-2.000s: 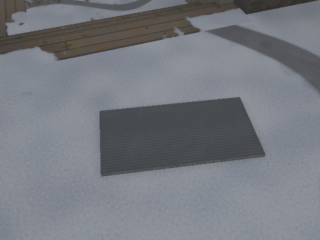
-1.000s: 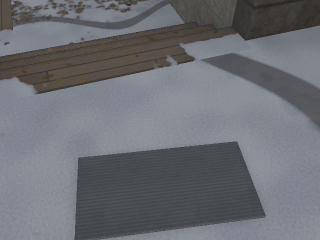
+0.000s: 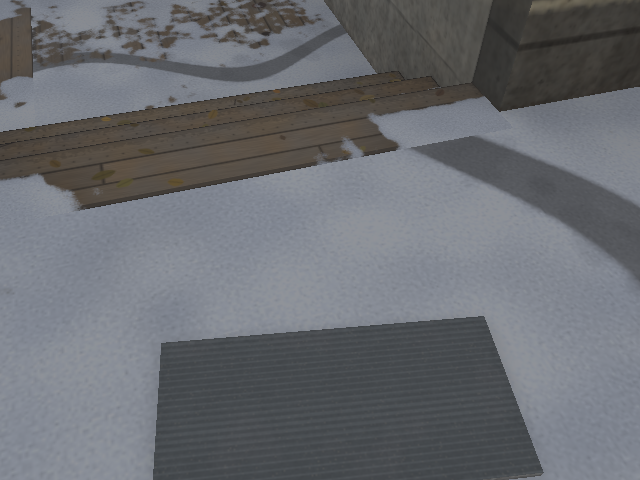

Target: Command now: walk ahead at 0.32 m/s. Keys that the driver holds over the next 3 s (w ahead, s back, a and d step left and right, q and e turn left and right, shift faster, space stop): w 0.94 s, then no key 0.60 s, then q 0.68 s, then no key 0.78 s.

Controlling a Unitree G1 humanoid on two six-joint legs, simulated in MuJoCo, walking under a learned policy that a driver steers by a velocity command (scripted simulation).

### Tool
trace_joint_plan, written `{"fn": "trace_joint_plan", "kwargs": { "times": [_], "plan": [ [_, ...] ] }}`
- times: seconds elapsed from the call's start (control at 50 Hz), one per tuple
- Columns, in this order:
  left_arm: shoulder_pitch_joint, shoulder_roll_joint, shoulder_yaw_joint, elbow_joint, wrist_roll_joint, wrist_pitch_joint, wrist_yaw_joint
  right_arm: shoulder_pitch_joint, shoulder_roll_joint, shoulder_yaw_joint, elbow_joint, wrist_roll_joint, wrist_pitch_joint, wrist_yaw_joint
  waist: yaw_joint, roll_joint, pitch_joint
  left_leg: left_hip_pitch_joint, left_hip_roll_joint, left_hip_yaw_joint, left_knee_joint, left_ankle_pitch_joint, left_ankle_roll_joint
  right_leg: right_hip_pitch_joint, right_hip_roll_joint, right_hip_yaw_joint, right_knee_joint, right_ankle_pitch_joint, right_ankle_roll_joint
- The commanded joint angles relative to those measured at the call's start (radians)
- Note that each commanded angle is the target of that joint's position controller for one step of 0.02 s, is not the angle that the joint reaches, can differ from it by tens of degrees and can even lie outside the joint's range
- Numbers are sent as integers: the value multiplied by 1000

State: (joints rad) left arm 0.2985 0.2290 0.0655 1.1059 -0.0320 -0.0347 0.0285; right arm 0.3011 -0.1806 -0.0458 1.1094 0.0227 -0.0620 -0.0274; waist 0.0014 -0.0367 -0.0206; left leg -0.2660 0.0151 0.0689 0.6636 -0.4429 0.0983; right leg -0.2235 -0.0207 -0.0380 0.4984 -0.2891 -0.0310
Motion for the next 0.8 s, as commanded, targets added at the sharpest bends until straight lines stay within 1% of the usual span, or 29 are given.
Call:
{"fn": "trace_joint_plan", "kwargs": {
  "times": [0.02, 0.04, 0.06, 0.08, 0.1, 0.12, 0.14, 0.16, 0.18, 0.22, 0.26, 0.28, 0.34, 0.4, 0.42, 0.44, 0.46, 0.48, 0.5, 0.52, 0.54, 0.56, 0.58, 0.6, 0.62, 0.66, 0.7, 0.76, 0.8],
  "plan": [
    [-167, 122, 18, -97, -17, -16, -5, 173, -61, -25, 39, -12, -18, 3, -114, -13, 107, 237, -27, 16, -219, 142, 6, -291, -107, 136, -133, -276, -91],
    [-186, 63, 2, -113, -7, -21, -12, 293, -110, -40, 60, -16, -20, 2, -143, 166, 59, 361, 138, -222, -330, 21, 40, -410, -33, 30, 159, -190, -44],
    [-204, 26, -7, -153, 3, -38, -16, 376, -217, -57, 51, -6, -27, 9, -151, 361, 53, 450, 348, -604, -487, -104, 154, -618, 57, -42, 420, -239, -15],
    [-235, 40, -6, -168, -12, -51, -18, 345, -203, -47, 49, -26, -43, 11, -128, 301, 104, 365, 427, -773, -534, -272, 221, -707, 7, 65, 602, -264, -35],
    [-228, 62, -5, -168, -24, -61, -24, 258, -148, -30, 17, -24, -58, 12, -82, 188, 155, 347, 396, -703, -529, -277, 189, -772, -46, 106, 681, -153, -50],
    [-201, 74, -1, -150, -17, -67, -28, 193, -134, -22, -6, -20, -64, 20, -51, 141, 150, 339, 346, -587, -523, -170, 142, -772, -69, 97, 688, -54, -57],
    [-191, 89, 6, -139, -1, -72, -28, 147, -131, -17, -27, -15, -65, 27, -32, 113, 142, 318, 305, -488, -530, -37, 107, -740, -88, 92, 643, 23, -54],
    [-197, 101, 12, -136, 9, -73, -29, 137, -109, -9, -36, -17, -61, 30, -27, 106, 137, 297, 271, -397, -539, 97, 81, -692, -101, 86, 583, 80, -46],
    [-206, 90, 13, -135, 12, -72, -33, 160, -91, -3, -33, -22, -56, 28, -32, 117, 125, 285, 239, -322, -541, 209, 68, -646, -98, 65, 538, 119, -34],
    [-257, 53, 5, -152, 13, -65, -39, 207, -99, -1, -29, -28, -47, 19, -46, 129, 122, 277, 203, -226, -536, 378, 66, -614, -84, 28, 446, 183, -12],
    [-352, 25, -9, -190, 10, -62, -45, 219, -124, -3, -38, -29, -42, 9, -64, 119, 138, 234, 183, -172, -548, 440, 62, -556, -61, 2, 298, 254, -2],
    [-398, 16, -15, -207, 7, -62, -49, 228, -137, -6, -41, -28, -41, 6, -75, 122, 146, 216, 179, -155, -559, 444, 61, -521, -47, -12, 231, 286, 0],
    [-476, 26, -23, -241, -1, -61, -63, 265, -155, -13, -34, -19, -40, 4, -90, 143, 169, 232, 201, -130, -571, 452, 70, -460, -26, -35, 125, 318, -9],
    [-507, 51, -22, -272, -3, -67, -79, 261, -160, -22, -30, -9, -31, 3, -67, 148, 176, 333, 245, -114, -518, 587, 59, -447, -21, -27, 62, 272, -48],
    [-481, 70, -15, -274, -1, -70, -82, 243, -171, -27, -35, -10, -28, 3, -39, 157, 149, 359, 250, -99, -466, 737, 47, -390, -4, -35, 45, 246, -67],
    [-426, 98, -1, -266, 2, -72, -81, 228, -186, -32, -41, -11, -24, 1, -2, 183, 95, 377, 254, -89, -390, 946, 36, -289, 28, -55, 48, 222, -84],
    [-289, 135, 21, -231, 1, -72, -77, 204, -192, -35, -48, -13, -16, 1, 72, 202, 11, 363, 236, -62, -241, 1128, 19, -115, 64, -77, 48, 216, -107],
    [-101, 180, 46, -176, -3, -66, -68, 180, -191, -32, -61, -16, -14, 3, 160, 201, -94, 251, 197, -41, -30, 1143, -10, 150, 54, -55, 47, 241, -137],
    [87, 264, 68, -139, 10, -57, -54, 175, -152, -17, -90, -33, -18, 9, 206, 55, -249, -18, 123, -16, 316, 746, -41, 486, -175, 224, 62, 184, -200],
    [124, 285, 61, -122, 32, -54, -60, 303, 11, 22, -89, -13, -44, 23, 102, -224, -411, -335, -74, -122, 656, -93, -89, 710, -403, 762, -135, -45, -357],
    [80, 203, 40, -120, 24, -56, -62, 208, -84, -1, -94, 18, -72, 28, 132, -150, -324, -437, -30, -229, 781, -90, -62, 633, -357, 785, -220, -108, -313],
    [-18, 147, 25, -135, 16, -62, -62, 108, -129, -14, -129, 36, -83, 27, 108, -109, -158, -509, 22, -179, 801, -19, -46, 479, -327, 604, -225, -31, -270],
    [-107, 110, 11, -157, 19, -71, -67, 52, -142, -19, -144, 28, -86, 16, 68, 11, -88, -456, 79, -159, 753, 81, -38, 300, -294, 473, -250, 91, -240],
    [-156, 79, 2, -160, 33, -79, -73, 34, -143, -32, -149, 13, -78, 7, 28, 38, -43, -397, 111, -147, 698, 137, -35, 158, -257, 381, -273, 166, -221],
    [-166, 54, -8, -152, 44, -82, -76, 66, -122, -35, -147, 6, -61, 5, -10, 16, -31, -339, 136, -155, 673, 165, -28, 79, -223, 316, -302, 181, -212],
    [-136, 63, -10, -129, 41, -83, -70, 84, -77, -31, -154, 7, -34, 1, -35, -23, 5, -326, 152, -144, 624, 166, -30, -3, -204, 254, -352, 179, -221],
    [-100, 91, -9, -111, 42, -82, -56, 16, -89, -34, -188, -1, -20, 0, -40, -23, 54, -400, 165, -129, 571, 214, -53, -41, -199, 209, -385, 201, -228],
    [-28, 115, -8, -99, 40, -71, -34, -121, -105, -32, -241, -19, -21, 5, -10, 2, 81, -531, 176, -114, 413, 360, -87, 13, -194, 173, -391, 257, -220],
    [4, 126, -8, -106, 37, -64, -27, -208, -85, -19, -268, -20, -25, 15, 17, 6, 82, -491, 153, -82, 241, 447, -90, 18, -168, 122, -394, 297, -195]
  ]
}}
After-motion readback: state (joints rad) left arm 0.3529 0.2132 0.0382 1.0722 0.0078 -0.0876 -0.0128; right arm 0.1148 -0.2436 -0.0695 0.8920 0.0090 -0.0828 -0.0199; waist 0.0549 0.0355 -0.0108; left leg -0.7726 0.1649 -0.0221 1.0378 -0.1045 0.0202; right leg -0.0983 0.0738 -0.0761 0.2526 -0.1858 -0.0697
